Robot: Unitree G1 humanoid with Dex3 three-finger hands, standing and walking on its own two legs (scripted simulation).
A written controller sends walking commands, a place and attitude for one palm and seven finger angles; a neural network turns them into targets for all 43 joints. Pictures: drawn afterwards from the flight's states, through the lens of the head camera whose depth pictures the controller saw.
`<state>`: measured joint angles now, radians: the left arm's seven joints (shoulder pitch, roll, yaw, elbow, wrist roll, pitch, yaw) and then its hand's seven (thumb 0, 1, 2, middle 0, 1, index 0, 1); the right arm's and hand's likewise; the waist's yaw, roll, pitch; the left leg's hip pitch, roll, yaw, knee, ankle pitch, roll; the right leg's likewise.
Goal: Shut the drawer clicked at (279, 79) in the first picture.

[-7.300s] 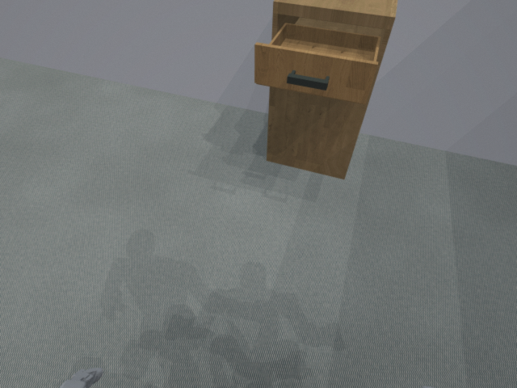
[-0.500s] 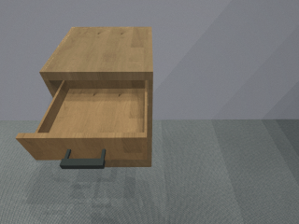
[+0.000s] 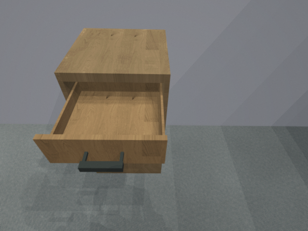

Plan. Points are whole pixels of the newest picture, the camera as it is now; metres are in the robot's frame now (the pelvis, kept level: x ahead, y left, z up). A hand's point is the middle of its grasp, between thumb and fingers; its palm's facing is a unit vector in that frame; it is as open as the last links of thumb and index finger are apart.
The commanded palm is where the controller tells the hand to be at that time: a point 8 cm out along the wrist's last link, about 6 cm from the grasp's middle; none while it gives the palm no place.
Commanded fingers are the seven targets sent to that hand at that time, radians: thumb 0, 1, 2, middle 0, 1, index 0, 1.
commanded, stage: look again from close up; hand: left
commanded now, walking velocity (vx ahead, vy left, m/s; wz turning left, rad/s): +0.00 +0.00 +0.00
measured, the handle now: (102, 160) +0.34 +0.19 -0.05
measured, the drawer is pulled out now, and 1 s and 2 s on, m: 0.29 0.26 0.26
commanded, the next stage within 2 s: raise the hand and make a fist in 0.14 s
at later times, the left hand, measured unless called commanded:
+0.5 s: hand (96, 191) +0.22 +0.17 +0.00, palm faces +0.18 -0.98 -0.02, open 6.8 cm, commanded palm +0.11 +0.21 -0.05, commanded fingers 0.00 0.90 0.90 -0.48 -0.60 -0.48 -0.60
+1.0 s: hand (112, 211) +0.18 +0.12 -0.03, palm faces -0.07 -1.00 -0.02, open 4.2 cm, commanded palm +0.13 +0.21 -0.01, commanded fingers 0.00 0.90 0.90 -0.98 -1.14 -0.98 -1.14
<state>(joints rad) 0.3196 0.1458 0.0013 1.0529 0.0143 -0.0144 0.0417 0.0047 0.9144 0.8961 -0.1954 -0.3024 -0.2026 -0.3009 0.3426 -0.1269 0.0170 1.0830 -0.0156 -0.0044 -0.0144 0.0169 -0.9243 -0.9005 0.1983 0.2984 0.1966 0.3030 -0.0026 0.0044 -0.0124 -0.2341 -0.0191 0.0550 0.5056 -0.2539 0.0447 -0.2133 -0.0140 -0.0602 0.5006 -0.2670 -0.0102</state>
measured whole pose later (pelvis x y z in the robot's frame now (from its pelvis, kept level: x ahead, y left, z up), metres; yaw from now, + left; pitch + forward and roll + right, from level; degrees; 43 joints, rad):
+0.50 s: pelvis +0.02 +0.01 -0.02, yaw +0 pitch +6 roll +0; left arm 0.51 0.10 0.02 0.01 -0.16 -0.25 0.05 0.01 0.94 0.90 -0.29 -0.42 -0.29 -0.41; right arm 0.24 -0.25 -0.05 0.73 0.01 -0.27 -0.01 0.02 -0.92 -0.90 0.20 0.30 0.20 0.30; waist -0.04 0.02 -0.13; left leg -0.45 -0.04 0.07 0.70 -0.37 0.06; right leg -0.43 -0.04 -0.04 0.72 -0.40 0.01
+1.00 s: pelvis -0.01 -0.05 -0.08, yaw +2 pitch +13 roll +0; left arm 0.49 0.23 0.12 -0.11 -0.29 -0.27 -0.32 0.01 0.90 0.90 -0.78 -0.94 -0.79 -0.94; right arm 0.22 -0.17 0.03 0.55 0.05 -0.14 -0.06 0.02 -0.90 -0.90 0.20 0.30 0.20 0.30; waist -0.01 0.03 -0.13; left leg -0.83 0.03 -0.02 1.10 -0.49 -0.02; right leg -0.79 0.01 -0.13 1.10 -0.54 -0.08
